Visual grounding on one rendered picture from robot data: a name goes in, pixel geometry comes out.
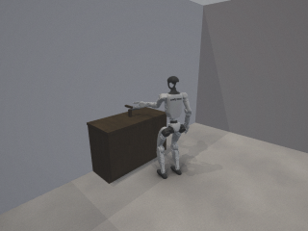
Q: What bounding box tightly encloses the right robot hand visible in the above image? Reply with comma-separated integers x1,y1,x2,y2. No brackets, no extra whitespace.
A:
183,123,190,134

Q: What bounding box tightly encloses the robot left forearm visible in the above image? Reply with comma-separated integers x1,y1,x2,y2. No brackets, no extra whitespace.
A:
145,102,157,109

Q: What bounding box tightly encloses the robot right thigh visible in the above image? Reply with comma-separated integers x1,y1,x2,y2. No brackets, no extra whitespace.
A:
170,123,186,150

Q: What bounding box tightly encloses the left robot upper arm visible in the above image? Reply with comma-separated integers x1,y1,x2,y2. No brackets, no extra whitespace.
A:
154,93,167,109

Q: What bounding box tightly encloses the robot right forearm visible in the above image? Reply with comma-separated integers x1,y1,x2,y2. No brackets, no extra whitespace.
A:
185,113,192,125

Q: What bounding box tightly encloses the right robot upper arm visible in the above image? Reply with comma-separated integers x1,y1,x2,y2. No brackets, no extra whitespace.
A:
180,92,192,114

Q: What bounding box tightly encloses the counter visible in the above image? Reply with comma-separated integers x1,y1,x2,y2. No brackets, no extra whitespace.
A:
87,105,167,184

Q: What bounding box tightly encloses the left robot hand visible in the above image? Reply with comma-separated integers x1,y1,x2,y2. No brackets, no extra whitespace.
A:
134,101,146,109

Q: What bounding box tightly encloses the right robot shin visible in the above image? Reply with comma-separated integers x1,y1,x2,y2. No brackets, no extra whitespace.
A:
171,144,180,170

